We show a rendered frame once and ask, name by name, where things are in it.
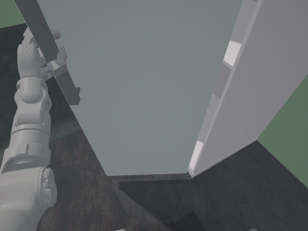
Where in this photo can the left robot hand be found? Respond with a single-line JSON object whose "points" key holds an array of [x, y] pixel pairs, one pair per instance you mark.
{"points": [[30, 60]]}

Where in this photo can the left robot forearm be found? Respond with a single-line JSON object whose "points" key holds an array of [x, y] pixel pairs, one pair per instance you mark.
{"points": [[29, 143]]}

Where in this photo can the handle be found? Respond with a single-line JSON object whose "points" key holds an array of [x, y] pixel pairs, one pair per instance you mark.
{"points": [[38, 26]]}

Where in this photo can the left robot upper arm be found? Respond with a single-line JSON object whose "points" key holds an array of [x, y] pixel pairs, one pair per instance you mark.
{"points": [[24, 196]]}

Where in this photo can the fridge door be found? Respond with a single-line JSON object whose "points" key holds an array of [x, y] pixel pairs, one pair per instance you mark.
{"points": [[146, 70]]}

